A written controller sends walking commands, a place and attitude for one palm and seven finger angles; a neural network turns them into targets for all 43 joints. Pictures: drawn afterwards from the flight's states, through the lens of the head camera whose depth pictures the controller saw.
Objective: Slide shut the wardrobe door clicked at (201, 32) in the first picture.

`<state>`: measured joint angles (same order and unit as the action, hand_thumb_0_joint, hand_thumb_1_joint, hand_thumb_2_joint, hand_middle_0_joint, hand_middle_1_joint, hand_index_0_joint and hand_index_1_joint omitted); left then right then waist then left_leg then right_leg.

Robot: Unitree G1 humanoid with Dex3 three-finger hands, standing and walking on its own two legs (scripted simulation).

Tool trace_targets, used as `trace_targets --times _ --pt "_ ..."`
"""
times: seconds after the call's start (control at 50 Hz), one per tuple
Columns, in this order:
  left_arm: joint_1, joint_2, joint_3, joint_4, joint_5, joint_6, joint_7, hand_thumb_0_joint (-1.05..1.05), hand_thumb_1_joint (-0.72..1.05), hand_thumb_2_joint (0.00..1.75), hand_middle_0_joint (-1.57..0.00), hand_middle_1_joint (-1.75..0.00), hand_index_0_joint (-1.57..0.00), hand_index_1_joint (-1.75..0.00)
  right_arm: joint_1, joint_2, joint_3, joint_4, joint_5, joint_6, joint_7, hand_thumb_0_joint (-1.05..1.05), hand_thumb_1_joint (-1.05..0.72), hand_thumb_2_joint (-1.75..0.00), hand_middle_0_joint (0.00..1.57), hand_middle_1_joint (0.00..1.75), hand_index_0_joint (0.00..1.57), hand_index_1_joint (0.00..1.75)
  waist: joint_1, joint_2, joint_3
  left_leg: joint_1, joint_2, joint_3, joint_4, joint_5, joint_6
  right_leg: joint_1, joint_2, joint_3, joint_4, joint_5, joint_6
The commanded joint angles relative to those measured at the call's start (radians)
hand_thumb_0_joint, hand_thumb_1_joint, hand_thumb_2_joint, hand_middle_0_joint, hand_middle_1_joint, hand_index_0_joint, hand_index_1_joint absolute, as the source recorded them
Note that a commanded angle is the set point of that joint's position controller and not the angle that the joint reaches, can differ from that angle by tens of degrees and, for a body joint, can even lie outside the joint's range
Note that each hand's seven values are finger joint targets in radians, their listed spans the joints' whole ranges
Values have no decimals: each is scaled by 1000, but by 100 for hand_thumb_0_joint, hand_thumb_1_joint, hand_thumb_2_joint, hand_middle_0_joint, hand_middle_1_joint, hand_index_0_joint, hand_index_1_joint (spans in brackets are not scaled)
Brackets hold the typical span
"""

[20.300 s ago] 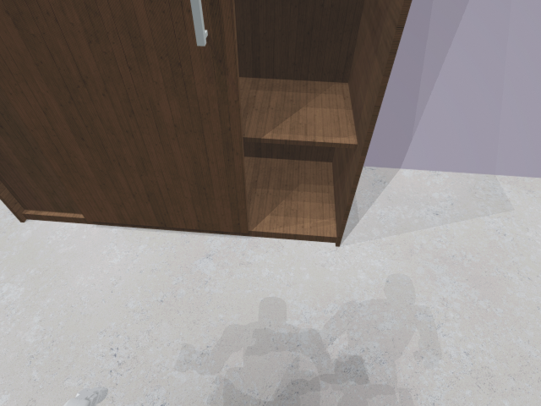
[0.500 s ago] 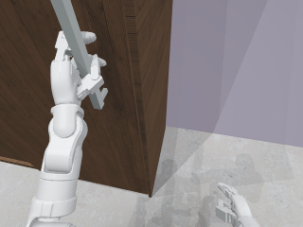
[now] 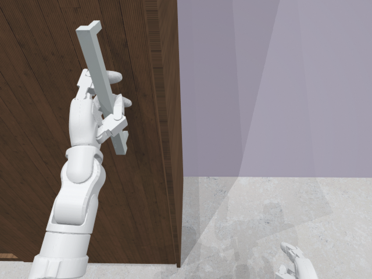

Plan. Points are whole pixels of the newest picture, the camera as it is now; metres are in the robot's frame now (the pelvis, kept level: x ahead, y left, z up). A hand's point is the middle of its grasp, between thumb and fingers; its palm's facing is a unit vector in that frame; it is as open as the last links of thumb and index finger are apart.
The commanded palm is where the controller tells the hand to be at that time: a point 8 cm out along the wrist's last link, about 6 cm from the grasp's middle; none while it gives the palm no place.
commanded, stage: stop walking and hold the door there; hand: left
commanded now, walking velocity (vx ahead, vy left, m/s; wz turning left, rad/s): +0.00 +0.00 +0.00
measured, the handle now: (110, 96) +0.37 +0.16 +0.25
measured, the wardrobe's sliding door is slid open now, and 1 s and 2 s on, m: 0.00 0.00 0.00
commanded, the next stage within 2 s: loosen the grip on the handle in 0.68 s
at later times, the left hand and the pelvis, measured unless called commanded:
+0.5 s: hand (119, 119) +0.32 +0.13 +0.24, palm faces -0.03 -1.00 -0.03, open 6.2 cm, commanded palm +0.31 +0.15 +0.23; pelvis +0.00 +0.07 +0.00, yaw +0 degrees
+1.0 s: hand (111, 115) +0.33 +0.15 +0.24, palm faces -0.06 -1.00 -0.06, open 8.6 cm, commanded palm +0.31 +0.18 +0.23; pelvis -0.03 +0.03 -0.01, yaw +6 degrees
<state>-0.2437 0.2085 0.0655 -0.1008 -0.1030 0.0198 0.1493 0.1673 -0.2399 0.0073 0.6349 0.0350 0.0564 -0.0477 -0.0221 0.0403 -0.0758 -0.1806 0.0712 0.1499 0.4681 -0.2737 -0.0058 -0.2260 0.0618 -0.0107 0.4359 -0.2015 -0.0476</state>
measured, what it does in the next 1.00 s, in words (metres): stands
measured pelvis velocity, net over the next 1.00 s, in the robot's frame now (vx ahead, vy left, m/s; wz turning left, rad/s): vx -0.03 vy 0.03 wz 0.10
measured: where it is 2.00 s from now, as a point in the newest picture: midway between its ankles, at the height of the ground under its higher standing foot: outside the picture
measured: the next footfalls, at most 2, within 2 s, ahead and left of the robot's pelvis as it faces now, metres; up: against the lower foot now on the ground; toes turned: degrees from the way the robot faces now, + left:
none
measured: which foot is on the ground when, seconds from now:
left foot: down 0.00-1.00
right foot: down 0.00-1.00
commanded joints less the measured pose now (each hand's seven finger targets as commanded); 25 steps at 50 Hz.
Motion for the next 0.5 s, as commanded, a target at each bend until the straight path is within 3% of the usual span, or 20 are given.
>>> trace_targets --times 0.0,0.06,0.12,0.18,0.2,0.26,0.32,0.34,0.4,0.48 --pt "-314 56 -91 -243 25 -96 -39 0 90 90 -45 -140 -45 -140 -189 -83 -12 -158 -11 -58 -14 0 -90 -90 20 30 20 30 18 -7 -177 62 115 -141 -109 156 43 47 -151 121 -57 181 57" --pt "-330 25 -123 -223 28 -96 -43 0 90 90 -45 -140 -45 -140 -189 -78 -12 -153 -15 -63 -15 0 -90 -90 20 30 20 30 19 -40 -196 87 114 -141 -106 186 43 44 -150 121 -53 203 53" --pt "-366 -28 -184 -225 30 -100 -48 0 90 90 -45 -140 -45 -140 -194 -70 -10 -147 -17 -63 -14 0 -90 -90 20 30 20 30 18 -17 -198 101 118 -139 -118 204 42 36 -149 106 -39 209 52" --pt "-376 -37 -201 -200 35 -103 -50 0 90 90 -45 -140 -45 -140 -191 -76 -13 -133 -20 -63 -12 0 -90 -90 20 30 20 30 14 -25 -203 111 119 -143 -114 261 36 34 -153 94 -28 246 52" --pt "-394 -82 -244 -204 36 -105 -55 0 90 90 -45 -140 -45 -140 -190 -67 -8 -134 -23 -61 -9 0 -90 -90 20 30 20 30 14 -16 -194 110 120 -139 -124 255 34 27 -149 89 -20 234 51" --pt "-419 -113 -278 -208 40 -113 -59 0 90 90 -45 -140 -45 -140 -190 -59 -11 -131 -26 -61 -6 0 -90 -90 20 30 20 30 14 -33 -218 146 124 -136 -108 324 32 21 -152 79 -7 269 50" --pt "-442 -126 -296 -212 44 -122 -59 0 90 90 -45 -140 -45 -140 -189 -58 -13 -124 -30 -55 -3 0 -90 -90 20 30 20 30 14 -12 -222 168 127 -136 -104 387 27 14 -153 67 4 276 48" --pt "-444 -112 -282 -200 47 -125 -59 0 90 90 -45 -140 -45 -140 -185 -62 -15 -119 -31 -53 -2 0 -90 -90 20 30 20 30 13 -27 -228 174 129 -138 -102 406 22 14 -151 64 8 274 48" --pt "-472 -183 -361 -212 49 -134 -67 0 90 90 -45 -140 -45 -140 -194 -53 -12 -120 -34 -48 6 0 -90 -90 20 30 20 30 9 -5 -214 188 133 -138 -111 442 16 -14 -149 47 28 223 49" --pt "-468 -180 -365 -205 57 -139 -65 0 90 90 -45 -140 -45 -140 -199 -58 -19 -117 -35 -41 12 0 -90 -90 20 30 20 30 11 17 -212 220 140 -132 -102 503 10 -45 -150 40 41 181 46"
